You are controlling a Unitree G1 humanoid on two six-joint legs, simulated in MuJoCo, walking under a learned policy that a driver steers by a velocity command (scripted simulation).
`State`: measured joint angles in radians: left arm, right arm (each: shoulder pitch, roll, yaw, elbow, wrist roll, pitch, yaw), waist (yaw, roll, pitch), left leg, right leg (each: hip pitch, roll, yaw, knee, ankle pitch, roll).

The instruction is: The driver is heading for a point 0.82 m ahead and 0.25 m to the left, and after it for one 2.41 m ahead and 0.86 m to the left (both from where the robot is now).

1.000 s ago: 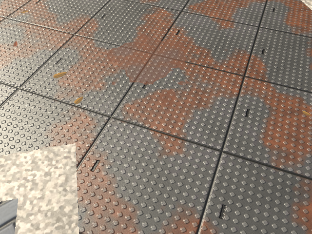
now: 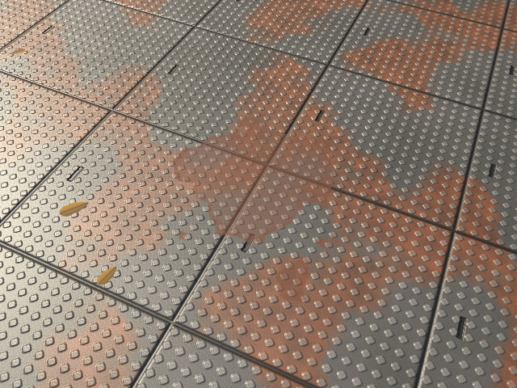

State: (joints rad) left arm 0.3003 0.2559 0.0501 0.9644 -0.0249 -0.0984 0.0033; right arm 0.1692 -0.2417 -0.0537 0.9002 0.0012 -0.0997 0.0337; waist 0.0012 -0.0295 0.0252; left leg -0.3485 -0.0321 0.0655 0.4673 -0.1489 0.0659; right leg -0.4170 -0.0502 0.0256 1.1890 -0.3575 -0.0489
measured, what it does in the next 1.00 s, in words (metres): walks ahead, turning left: right foot, then left foot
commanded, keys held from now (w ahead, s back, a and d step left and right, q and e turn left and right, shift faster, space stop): w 0.40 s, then w+q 0.60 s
